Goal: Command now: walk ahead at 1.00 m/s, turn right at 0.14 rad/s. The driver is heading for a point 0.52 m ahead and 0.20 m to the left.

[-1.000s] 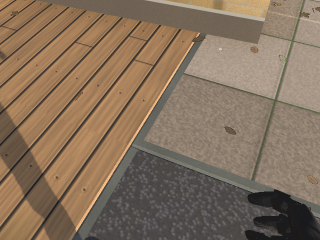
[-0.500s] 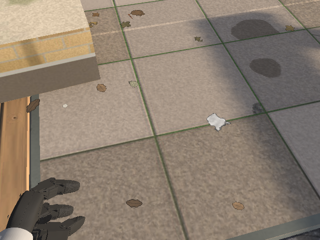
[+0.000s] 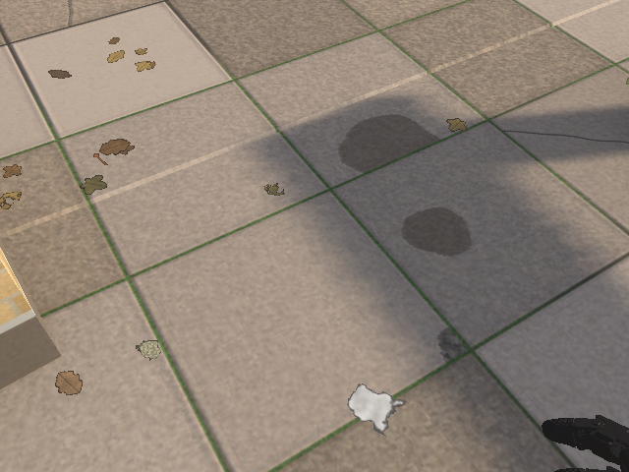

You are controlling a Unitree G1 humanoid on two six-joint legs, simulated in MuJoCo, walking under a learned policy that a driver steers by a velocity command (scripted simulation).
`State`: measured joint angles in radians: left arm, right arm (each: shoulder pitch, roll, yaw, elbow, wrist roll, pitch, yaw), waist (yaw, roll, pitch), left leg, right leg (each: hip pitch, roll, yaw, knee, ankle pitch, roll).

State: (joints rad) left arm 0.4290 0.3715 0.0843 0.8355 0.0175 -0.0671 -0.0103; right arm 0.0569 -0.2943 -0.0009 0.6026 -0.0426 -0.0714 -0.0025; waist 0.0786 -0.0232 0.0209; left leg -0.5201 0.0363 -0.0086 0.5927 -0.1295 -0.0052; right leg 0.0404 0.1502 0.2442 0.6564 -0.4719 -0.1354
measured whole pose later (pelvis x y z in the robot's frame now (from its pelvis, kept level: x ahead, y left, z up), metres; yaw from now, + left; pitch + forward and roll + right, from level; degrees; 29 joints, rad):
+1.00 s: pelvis +0.66 +0.13 +0.02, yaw +22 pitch +1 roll +1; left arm 0.14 0.28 0.02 0.81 0.00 0.00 0.03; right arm 0.11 -0.24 -0.02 0.74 -0.03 -0.01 0.02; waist -0.01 0.01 0.06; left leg -0.39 -0.07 -0.02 0.49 -0.12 0.06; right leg -0.43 -0.06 0.05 0.76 -0.36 0.07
